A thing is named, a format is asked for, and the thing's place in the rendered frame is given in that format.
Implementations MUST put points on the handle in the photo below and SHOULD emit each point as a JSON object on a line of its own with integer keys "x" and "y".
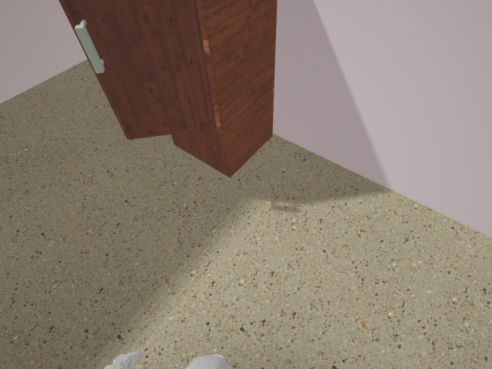
{"x": 89, "y": 47}

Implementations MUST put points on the cupboard door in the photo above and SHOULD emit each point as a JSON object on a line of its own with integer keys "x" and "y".
{"x": 155, "y": 77}

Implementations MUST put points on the left robot hand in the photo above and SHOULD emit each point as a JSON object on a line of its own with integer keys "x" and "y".
{"x": 125, "y": 361}

